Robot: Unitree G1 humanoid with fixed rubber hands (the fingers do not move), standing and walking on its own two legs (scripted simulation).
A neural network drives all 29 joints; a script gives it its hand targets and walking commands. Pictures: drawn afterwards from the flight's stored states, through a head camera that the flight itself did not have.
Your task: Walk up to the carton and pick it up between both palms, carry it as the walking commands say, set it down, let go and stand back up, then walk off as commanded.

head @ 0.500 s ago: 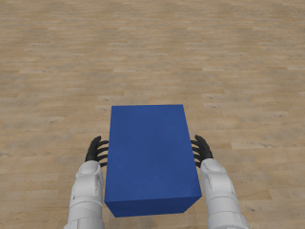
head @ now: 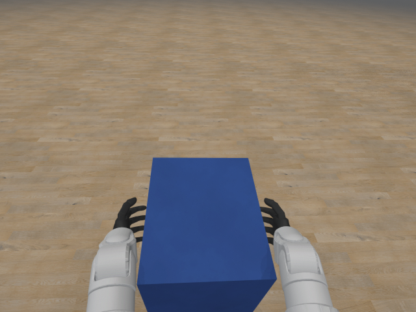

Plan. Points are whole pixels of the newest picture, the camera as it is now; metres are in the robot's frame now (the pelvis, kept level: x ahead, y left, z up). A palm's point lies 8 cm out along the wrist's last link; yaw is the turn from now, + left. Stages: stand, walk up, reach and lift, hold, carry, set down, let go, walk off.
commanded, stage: reach and lift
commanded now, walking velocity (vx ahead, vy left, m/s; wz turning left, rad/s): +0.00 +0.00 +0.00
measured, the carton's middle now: (201, 236) +0.33 +0.05 -0.02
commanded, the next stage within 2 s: hold in 1.36 s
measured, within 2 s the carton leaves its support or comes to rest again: neither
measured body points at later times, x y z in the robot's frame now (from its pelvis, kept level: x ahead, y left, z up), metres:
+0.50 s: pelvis +0.00 +0.00 +0.00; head -0.05 +0.01 +0.45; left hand +0.30 +0.17 +0.05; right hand +0.31 -0.15 +0.04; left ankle +0.03 +0.14 -0.75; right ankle -0.02 -0.12 -0.75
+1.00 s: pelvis +0.00 +0.01 +0.00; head -0.04 +0.01 +0.45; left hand +0.30 +0.16 +0.05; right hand +0.30 -0.15 +0.04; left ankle +0.03 +0.14 -0.75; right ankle -0.02 -0.12 -0.75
